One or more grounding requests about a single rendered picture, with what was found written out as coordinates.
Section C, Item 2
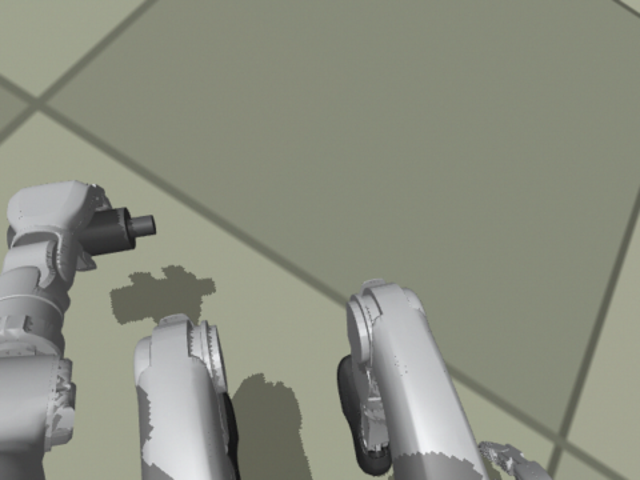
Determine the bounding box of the right robot hand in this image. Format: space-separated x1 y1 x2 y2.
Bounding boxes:
478 441 553 480

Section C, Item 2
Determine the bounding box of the left robot hand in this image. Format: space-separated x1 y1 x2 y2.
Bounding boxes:
7 180 112 272

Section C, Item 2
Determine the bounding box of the left robot foot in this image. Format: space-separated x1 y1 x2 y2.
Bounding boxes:
223 393 241 480

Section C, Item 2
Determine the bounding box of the right robot foot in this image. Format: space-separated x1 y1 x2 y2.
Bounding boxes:
337 354 392 476

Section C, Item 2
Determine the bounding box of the bottle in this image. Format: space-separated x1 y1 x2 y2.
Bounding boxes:
7 207 156 256

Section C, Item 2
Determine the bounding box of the left robot arm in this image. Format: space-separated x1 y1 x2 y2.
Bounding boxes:
0 225 79 480

